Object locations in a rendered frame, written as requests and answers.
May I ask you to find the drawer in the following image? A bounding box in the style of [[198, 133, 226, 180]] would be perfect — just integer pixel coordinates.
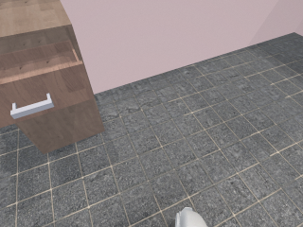
[[0, 40, 94, 128]]

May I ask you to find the right robot shin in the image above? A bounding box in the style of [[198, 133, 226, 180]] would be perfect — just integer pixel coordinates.
[[182, 207, 193, 211]]

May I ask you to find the cabinet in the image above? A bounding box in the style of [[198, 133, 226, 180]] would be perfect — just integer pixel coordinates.
[[0, 0, 105, 154]]

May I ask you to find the handle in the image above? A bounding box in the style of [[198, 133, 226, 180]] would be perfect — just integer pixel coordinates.
[[10, 93, 55, 119]]

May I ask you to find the robot right thigh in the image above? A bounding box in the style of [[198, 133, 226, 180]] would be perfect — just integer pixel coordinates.
[[175, 210, 207, 227]]

